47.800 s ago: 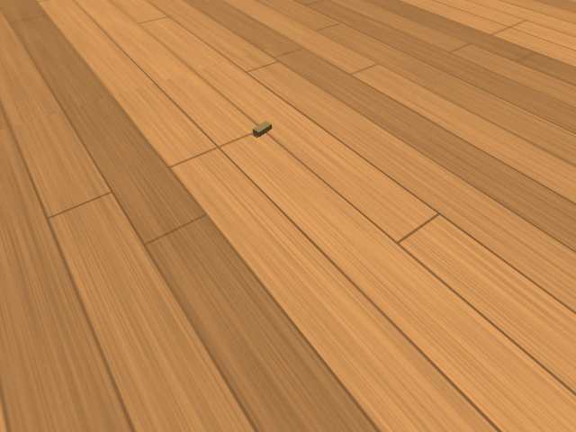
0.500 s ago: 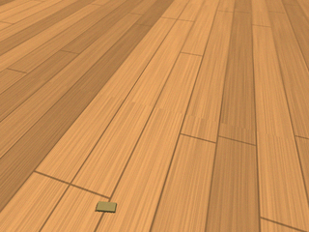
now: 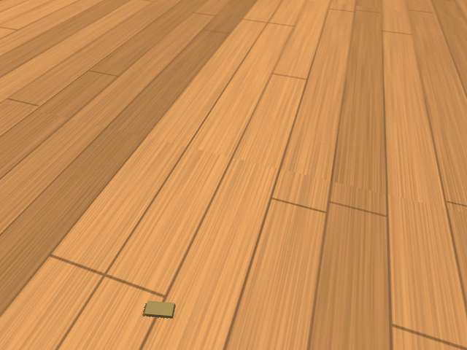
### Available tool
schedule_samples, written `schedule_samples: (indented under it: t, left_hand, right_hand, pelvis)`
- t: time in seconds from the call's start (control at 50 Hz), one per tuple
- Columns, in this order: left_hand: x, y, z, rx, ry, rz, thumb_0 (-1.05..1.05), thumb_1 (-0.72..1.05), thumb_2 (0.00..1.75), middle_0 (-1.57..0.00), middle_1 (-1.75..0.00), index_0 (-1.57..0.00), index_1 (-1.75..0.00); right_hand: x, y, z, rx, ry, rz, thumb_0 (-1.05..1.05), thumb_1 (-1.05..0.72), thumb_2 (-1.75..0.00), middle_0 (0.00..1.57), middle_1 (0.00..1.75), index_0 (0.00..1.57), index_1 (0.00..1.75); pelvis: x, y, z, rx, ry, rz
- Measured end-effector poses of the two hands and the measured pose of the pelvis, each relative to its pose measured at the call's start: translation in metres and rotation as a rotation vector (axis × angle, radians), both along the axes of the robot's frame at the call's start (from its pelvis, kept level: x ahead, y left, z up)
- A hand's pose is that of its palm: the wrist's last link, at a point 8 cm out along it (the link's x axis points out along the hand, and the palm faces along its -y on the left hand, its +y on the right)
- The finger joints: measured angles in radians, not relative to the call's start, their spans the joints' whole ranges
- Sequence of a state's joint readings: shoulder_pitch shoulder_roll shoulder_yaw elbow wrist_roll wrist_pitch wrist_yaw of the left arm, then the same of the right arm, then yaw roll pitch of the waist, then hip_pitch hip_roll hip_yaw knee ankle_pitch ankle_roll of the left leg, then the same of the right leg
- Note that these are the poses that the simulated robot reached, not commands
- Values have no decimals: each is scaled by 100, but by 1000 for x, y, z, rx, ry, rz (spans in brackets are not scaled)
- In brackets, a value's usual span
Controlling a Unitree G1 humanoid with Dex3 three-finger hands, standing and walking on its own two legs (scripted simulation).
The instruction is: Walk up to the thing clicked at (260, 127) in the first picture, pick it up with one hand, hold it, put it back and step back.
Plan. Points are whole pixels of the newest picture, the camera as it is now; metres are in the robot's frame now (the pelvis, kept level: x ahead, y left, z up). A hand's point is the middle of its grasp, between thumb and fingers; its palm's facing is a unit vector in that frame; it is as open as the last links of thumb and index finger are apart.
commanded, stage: stand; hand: left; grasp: from above
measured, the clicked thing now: (160, 309) +0.43 +0.30 -0.77
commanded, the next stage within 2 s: step back in 0.36 s
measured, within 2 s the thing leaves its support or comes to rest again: neither
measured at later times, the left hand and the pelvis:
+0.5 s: hand out of the picture +0.09 +0.26 -0.16, palm faces +0.00 -0.93 -0.36, open 7.4 cm; pelvis -0.01 +0.00 -0.01, yaw +0 degrees
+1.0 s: hand out of the picture +0.03 +0.34 -0.18, palm faces -0.07 -0.93 -0.36, open 7.4 cm; pelvis -0.08 +0.08 -0.02, yaw -2 degrees
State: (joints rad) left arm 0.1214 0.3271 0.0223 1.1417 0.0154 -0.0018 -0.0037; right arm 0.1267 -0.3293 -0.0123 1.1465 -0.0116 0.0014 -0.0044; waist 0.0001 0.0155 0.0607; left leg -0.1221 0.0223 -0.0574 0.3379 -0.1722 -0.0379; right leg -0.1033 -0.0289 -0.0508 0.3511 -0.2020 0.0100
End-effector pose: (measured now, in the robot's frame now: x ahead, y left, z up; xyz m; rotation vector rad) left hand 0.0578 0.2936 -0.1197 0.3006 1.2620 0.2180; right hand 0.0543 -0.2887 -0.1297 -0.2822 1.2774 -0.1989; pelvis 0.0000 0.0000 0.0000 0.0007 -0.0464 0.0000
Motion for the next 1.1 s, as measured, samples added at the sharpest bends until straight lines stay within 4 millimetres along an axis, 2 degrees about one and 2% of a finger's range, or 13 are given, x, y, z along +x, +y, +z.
schedule_samples:
  t: [0.36,0.48,0.54,0.62,0.66,0.72,0.8,0.88,1.0,1.1]
  left_hand:
    - [22,-7,3,1,-37,-16,1,90,90,-20,-30,-20,-30]
    - [22,6,0,15,-51,-2,1,90,90,-20,-30,-20,-30]
    - [21,21,-3,31,-47,-26,1,90,90,-20,-30,-20,-30]
    - [30,46,-13,43,-70,-55,1,90,90,-20,-30,-20,-30]
    - [37,59,-23,36,-103,-56,1,90,90,-20,-30,-20,-30]
    - [40,70,-30,20,-125,-41,1,90,90,-20,-30,-20,-30]
    - [29,73,-27,-6,-99,-40,1,91,90,-20,-30,-20,-30]
    - [6,78,-26,-10,-62,-54,1,91,90,-20,-30,-20,-30]
    - [-28,85,-24,22,-18,-74,1,91,90,-20,-30,-20,-30]
    - [-51,85,-15,58,-32,-92,1,91,90,-20,-30,-20,-30]
  right_hand:
    - [20,-8,3,-8,-31,10,0,-90,-90,20,30,21,30]
    - [24,-14,3,-29,-54,2,0,-90,-90,20,30,21,30]
    - [17,-13,5,-53,-50,0,0,-90,-90,20,30,21,30]
    - [-3,-5,6,-94,-21,0,0,-90,-90,20,30,20,30]
    - [-16,2,4,-125,4,8,0,-90,-90,20,30,20,30]
    - [-37,21,7,-135,52,21,0,-90,-90,20,30,20,30]
    - [-56,42,18,-125,78,18,0,-90,-90,20,30,21,30]
    - [-56,55,18,-121,29,1,1,-90,-90,20,30,21,30]
    - [-50,66,7,-87,-93,-14,0,-90,-90,20,30,21,30]
    - [-57,63,-10,-42,-147,-20,0,-90,-90,20,30,21,30]
  pelvis:
    - [9,-5,0,0,3,-2]
    - [-10,1,-6,-3,4,4]
    - [-19,12,-9,3,14,0]
    - [-29,31,-18,-12,33,18]
    - [-34,42,-27,-21,34,32]
    - [-46,53,-26,-5,18,17]
    - [-55,64,-14,-39,41,37]
    - [-62,73,-12,-30,47,3]
    - [-77,78,-19,-3,18,-37]
    - [-97,76,-26,0,-5,-59]
